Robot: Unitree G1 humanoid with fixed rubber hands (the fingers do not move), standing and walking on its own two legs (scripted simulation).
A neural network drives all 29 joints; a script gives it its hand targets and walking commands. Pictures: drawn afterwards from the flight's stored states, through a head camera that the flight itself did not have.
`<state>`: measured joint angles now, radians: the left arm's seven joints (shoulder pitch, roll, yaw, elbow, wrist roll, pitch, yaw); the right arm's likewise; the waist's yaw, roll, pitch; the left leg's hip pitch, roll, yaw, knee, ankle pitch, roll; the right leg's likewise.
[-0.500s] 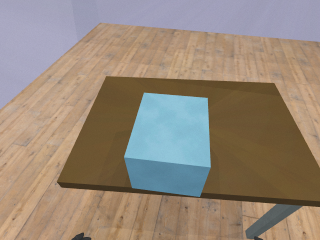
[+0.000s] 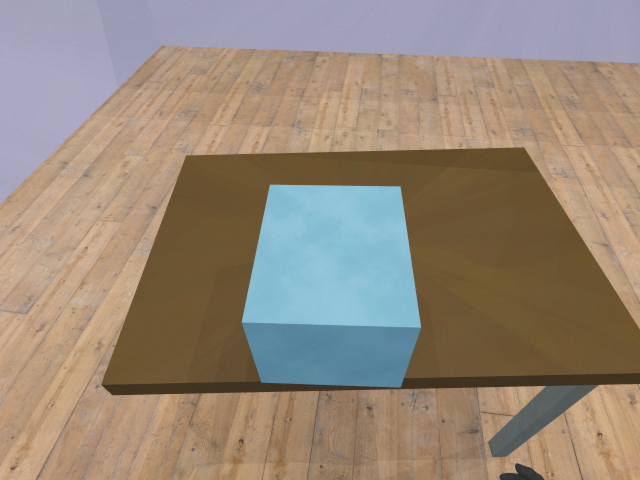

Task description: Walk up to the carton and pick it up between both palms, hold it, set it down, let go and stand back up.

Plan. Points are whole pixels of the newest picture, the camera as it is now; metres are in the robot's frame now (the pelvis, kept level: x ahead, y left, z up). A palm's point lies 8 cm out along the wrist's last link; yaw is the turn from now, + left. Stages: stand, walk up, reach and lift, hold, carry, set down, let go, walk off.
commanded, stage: walk up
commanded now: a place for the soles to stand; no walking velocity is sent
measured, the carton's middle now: (332, 282) +0.43 +0.00 -0.03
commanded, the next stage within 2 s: reach and lift in 0.88 s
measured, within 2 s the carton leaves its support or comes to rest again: neither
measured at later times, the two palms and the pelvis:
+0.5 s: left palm out of the picture +0.13 +0.28 -0.09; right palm out of the picture +0.09 -0.26 -0.11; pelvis +0.00 +0.02 -0.01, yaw -4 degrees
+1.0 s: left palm out of the picture +0.16 +0.27 -0.10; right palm out of the picture +0.06 -0.25 -0.12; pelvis -0.01 +0.04 -0.01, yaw -6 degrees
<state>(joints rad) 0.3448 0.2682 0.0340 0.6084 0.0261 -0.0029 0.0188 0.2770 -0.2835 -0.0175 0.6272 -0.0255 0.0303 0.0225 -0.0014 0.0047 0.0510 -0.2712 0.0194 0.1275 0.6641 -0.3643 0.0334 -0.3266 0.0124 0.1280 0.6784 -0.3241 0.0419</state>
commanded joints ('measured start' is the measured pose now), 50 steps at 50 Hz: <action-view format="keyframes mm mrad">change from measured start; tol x16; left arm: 1 24 140 50 -115 -1 -23 12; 44 -52 123 29 -78 -4 -19 20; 45 -433 106 -14 13 -15 155 32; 50 -330 79 12 -182 3 284 26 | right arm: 1 -36 -152 -45 -105 -2 -9 -5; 38 72 -186 -39 -64 -1 -10 -1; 44 22 -183 -23 -68 13 -5 -8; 45 -379 -136 -114 116 -51 -171 41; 50 -148 -159 -162 137 -35 -272 48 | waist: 1 -2 12 -58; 22 -19 -134 -41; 46 4 115 19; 50 -2 -29 -176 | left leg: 1 -25 134 -112 -134 127 67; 20 14 56 -82 65 62 1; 27 97 302 -261 -284 181 135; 30 -40 257 -117 -196 325 111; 33 9 90 -62 12 136 -10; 38 133 162 -167 -221 142 35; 44 -7 185 -62 -222 220 29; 46 -276 128 -152 -234 -55 -85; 50 17 97 -85 -91 293 -71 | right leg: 1 23 -39 53 -31 194 -78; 15 8 -4 17 61 180 -80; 21 -100 -161 398 -204 106 -211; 29 -34 -4 -60 67 -78 -64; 31 116 -58 63 -114 208 -104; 34 19 -200 342 -180 218 -224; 41 -40 -7 -59 7 4 -62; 50 6 18 -203 -14 247 -109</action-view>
